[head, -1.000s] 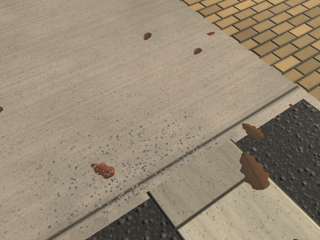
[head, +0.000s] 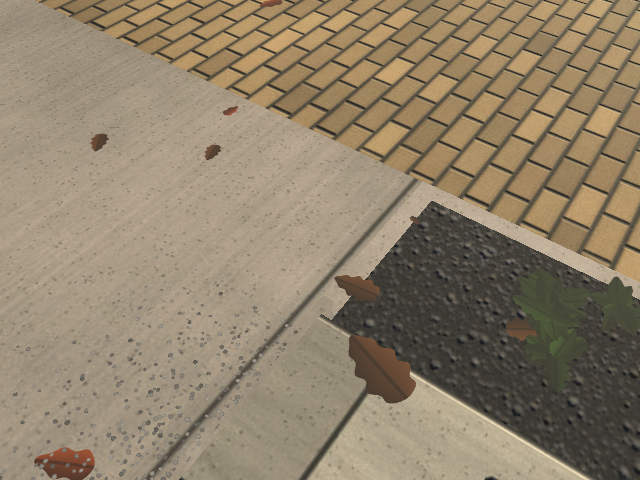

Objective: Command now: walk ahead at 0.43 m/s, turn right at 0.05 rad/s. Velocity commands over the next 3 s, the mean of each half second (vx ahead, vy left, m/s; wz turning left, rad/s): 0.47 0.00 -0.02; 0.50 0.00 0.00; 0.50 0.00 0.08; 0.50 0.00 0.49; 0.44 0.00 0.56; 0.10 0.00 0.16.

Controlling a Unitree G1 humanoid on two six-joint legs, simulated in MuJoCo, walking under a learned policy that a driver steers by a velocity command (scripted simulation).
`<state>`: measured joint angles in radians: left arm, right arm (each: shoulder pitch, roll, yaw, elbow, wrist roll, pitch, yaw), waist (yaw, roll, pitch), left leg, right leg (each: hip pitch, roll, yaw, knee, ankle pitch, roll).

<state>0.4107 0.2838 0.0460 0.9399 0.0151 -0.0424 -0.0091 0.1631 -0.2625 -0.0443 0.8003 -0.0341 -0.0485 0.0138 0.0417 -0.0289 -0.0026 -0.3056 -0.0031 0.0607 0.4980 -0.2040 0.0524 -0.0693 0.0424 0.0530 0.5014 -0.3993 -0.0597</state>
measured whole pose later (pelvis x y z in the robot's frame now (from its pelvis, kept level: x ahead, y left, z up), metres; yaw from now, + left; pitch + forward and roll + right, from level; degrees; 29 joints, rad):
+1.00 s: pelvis +0.53 +0.00 +0.00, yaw +1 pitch +1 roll -1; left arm 0.46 0.20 0.02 1.07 0.03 -0.08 0.01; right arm 0.00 -0.20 -0.01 0.84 -0.02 -0.05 0.03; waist 0.07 0.02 0.06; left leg -0.52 0.03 0.08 0.56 -0.10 0.08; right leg 0.14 0.09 -0.06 0.20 -0.36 -0.07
